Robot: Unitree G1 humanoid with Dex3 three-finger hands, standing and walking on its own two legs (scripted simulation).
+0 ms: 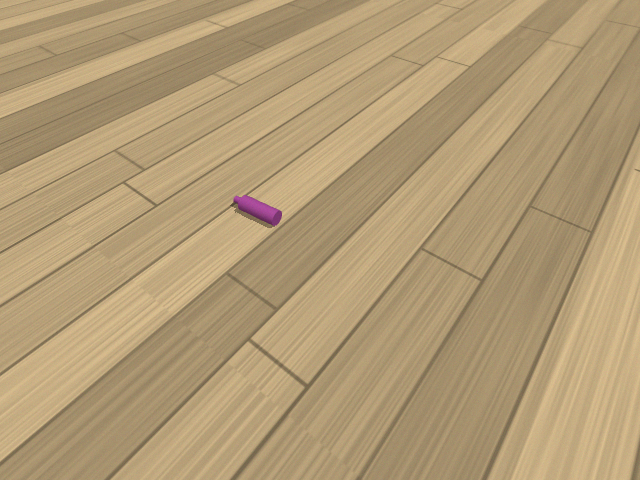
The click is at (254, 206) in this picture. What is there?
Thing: lying bottle
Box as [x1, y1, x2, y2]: [233, 195, 281, 225]
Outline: 234,197 233,200 238,204 238,207 241,210 273,225 275,225 279,221 281,216 281,212 279,210 246,195 241,197
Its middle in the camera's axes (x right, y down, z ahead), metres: -0.29 -0.12 +1.75
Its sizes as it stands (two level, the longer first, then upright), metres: 0.235 0.073 0.073
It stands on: the floor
